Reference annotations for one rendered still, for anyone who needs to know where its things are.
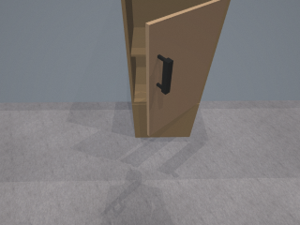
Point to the handle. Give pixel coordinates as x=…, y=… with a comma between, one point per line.
x=167, y=71

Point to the cupboard door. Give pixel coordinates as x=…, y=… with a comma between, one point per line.
x=188, y=38

